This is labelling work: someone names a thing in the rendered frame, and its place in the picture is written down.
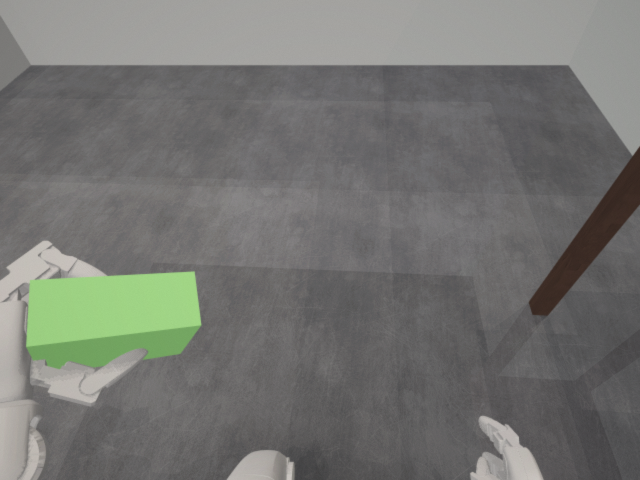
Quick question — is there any table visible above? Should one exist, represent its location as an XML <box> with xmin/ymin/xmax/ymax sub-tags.
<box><xmin>529</xmin><ymin>147</ymin><xmax>640</xmax><ymax>316</ymax></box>

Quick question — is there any right robot hand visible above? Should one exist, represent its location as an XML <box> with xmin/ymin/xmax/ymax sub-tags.
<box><xmin>470</xmin><ymin>416</ymin><xmax>544</xmax><ymax>480</ymax></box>

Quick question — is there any left robot hand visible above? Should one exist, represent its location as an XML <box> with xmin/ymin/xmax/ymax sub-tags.
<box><xmin>0</xmin><ymin>241</ymin><xmax>148</xmax><ymax>407</ymax></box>

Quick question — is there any left robot forearm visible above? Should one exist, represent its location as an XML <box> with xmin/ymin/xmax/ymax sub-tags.
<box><xmin>0</xmin><ymin>400</ymin><xmax>50</xmax><ymax>480</ymax></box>

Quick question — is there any left robot thigh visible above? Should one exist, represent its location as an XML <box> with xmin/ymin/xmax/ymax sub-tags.
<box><xmin>227</xmin><ymin>450</ymin><xmax>295</xmax><ymax>480</ymax></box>

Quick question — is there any sponge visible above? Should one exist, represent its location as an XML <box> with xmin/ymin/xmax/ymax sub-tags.
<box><xmin>26</xmin><ymin>271</ymin><xmax>201</xmax><ymax>369</ymax></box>

